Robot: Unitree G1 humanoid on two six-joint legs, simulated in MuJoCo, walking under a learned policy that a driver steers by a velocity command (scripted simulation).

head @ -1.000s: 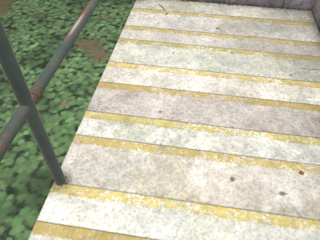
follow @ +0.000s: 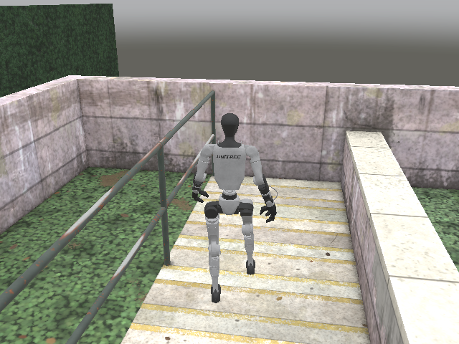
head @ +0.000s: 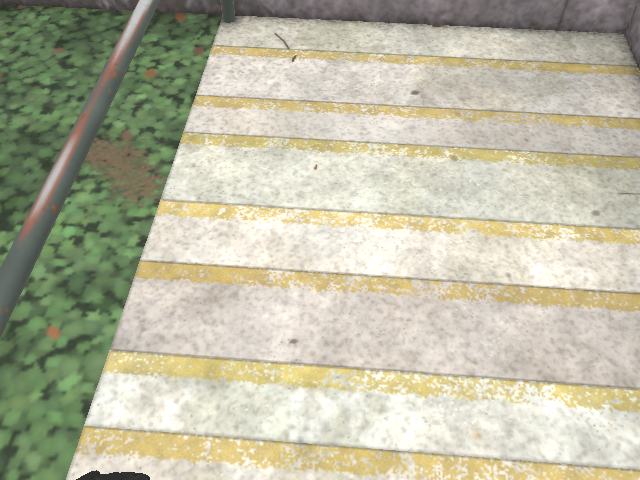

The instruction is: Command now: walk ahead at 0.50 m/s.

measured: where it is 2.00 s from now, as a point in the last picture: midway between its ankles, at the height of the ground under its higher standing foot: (375, 242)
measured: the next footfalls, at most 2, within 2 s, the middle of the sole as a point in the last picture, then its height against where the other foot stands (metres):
right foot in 0.12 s outside the picture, level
left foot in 0.66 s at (269, 448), level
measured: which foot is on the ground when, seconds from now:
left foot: down 0.00-0.14, up 0.16-0.64, down 0.66-1.00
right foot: up 0.00-0.10, down 0.12-0.66, up 0.68-1.00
